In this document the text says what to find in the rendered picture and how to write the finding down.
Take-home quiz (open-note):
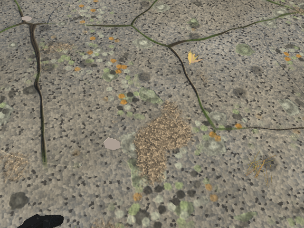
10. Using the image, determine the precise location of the left robot hand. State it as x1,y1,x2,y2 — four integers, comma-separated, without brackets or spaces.
17,214,64,228

